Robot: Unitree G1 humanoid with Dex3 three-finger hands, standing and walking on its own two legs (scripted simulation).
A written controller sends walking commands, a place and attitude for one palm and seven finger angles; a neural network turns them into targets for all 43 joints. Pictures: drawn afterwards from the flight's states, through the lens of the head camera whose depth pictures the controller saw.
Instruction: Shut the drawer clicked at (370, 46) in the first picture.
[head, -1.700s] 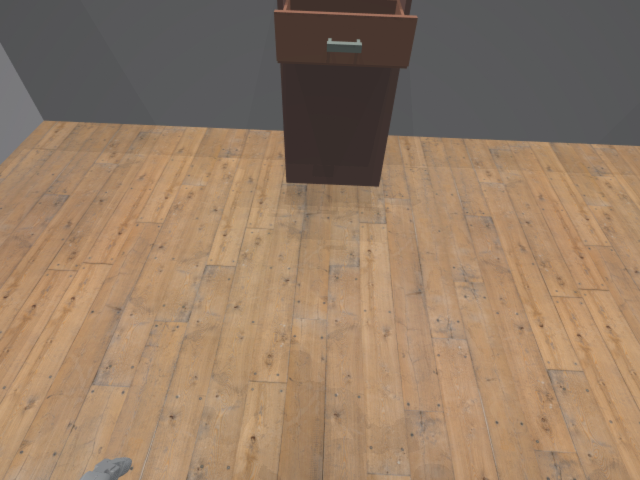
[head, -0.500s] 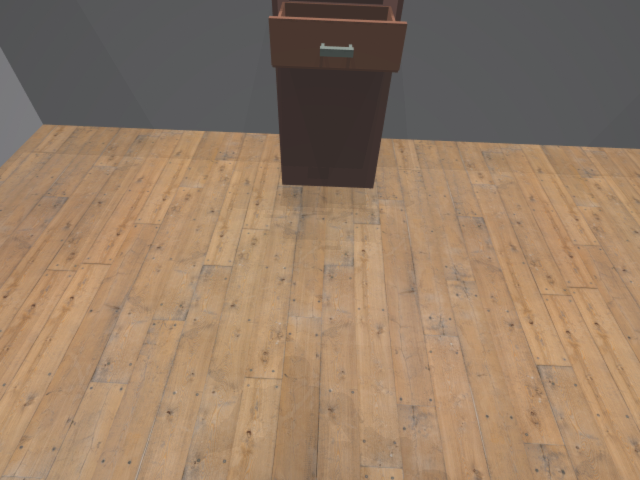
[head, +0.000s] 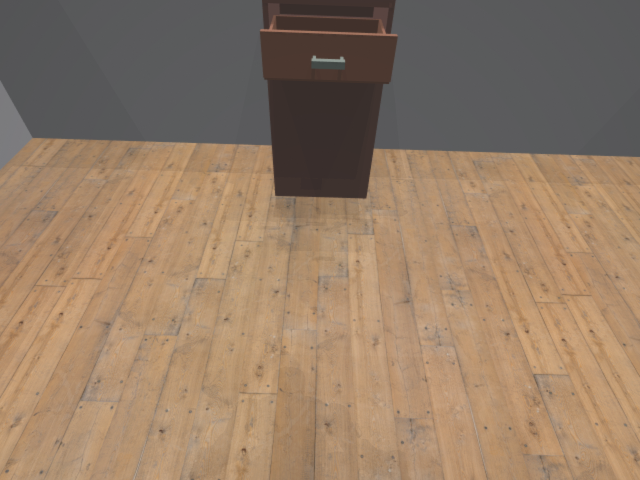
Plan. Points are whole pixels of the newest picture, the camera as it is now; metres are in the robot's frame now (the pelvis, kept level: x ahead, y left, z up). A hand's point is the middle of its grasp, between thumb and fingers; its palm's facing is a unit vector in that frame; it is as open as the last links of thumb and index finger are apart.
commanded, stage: walk to a spot facing it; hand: left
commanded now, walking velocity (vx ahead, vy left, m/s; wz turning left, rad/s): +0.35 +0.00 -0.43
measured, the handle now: (328, 61) +1.26 +0.06 +0.02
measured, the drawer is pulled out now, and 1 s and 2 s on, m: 0.28 0.28 0.28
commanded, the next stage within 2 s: turn to face it in 1.46 s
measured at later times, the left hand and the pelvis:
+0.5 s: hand out of the picture +0.11 +0.13 -0.17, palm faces -0.12 -0.98 -0.16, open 7.4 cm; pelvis +0.15 -0.03 +0.00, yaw -10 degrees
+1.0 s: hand (258, 296) +0.50 +0.16 -0.17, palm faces -0.27 -0.95 -0.16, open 7.4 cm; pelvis +0.38 +0.00 +0.00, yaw -19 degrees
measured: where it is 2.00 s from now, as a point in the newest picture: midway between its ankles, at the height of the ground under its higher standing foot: (381, 361)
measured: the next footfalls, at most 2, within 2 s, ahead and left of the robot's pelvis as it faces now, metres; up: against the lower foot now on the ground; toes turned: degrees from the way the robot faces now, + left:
left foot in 0.68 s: +0.42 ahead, +0.07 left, +0.00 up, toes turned -4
right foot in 1.28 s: +0.58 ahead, -0.23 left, +0.00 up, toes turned -35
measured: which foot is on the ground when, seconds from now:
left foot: down 0.00-0.24, up 0.26-0.66, down 0.68-1.00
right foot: down 0.00-0.68, up 0.70-1.00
